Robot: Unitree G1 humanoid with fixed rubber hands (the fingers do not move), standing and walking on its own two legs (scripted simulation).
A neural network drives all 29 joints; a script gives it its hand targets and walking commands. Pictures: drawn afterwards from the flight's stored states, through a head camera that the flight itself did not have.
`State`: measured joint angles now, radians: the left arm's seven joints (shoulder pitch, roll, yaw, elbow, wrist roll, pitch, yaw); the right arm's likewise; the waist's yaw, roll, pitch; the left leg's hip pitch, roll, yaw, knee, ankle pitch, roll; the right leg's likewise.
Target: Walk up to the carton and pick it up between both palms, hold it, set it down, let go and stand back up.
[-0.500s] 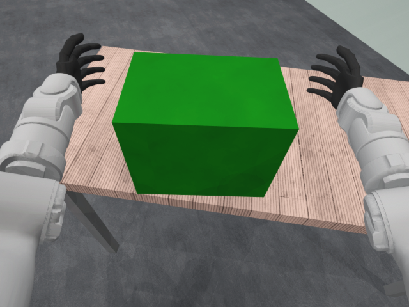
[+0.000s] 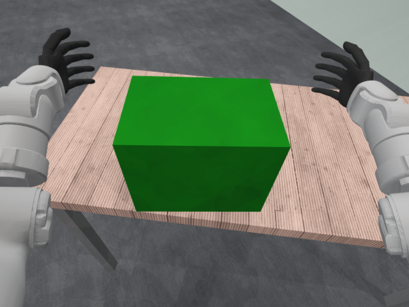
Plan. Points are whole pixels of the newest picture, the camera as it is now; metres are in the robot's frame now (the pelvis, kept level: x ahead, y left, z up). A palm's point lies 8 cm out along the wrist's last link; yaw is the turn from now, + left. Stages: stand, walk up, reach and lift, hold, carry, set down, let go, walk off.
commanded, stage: set down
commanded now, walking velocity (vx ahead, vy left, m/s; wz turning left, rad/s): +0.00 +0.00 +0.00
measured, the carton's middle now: (200, 147) +0.45 +0.02 +0.05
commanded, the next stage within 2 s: none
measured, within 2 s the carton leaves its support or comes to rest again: neither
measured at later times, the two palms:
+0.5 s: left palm (57, 132) +0.38 +0.26 +0.16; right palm (353, 147) +0.38 -0.25 +0.15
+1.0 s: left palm (60, 185) +0.32 +0.26 +0.10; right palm (351, 199) +0.31 -0.24 +0.09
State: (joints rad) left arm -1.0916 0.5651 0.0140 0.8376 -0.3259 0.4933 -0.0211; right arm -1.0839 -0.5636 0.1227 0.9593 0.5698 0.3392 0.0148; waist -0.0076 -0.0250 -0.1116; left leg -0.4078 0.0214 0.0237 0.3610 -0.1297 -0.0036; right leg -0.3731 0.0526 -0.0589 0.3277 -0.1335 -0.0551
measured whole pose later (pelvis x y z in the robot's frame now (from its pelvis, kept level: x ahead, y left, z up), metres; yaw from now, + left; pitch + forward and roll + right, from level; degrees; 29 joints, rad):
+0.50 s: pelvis +0.00 +0.01 +0.00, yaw -1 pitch +4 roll +0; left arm -0.58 0.45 0.15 0.33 -0.27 0.57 0.01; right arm -0.57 -0.49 -0.02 0.53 0.48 0.34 0.04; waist -0.01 -0.03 -0.06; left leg -0.28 0.01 0.03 0.36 -0.15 0.01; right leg -0.25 0.05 -0.04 0.33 -0.15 -0.05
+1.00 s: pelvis +0.01 +0.01 +0.00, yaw -1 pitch +2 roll +0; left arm -0.14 0.35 0.16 0.03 -0.25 0.42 0.01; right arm -0.12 -0.42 -0.08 0.18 0.42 0.24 0.06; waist 0.00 -0.02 -0.02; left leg -0.19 0.00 0.04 0.33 -0.16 0.01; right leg -0.18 0.04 -0.01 0.31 -0.16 -0.04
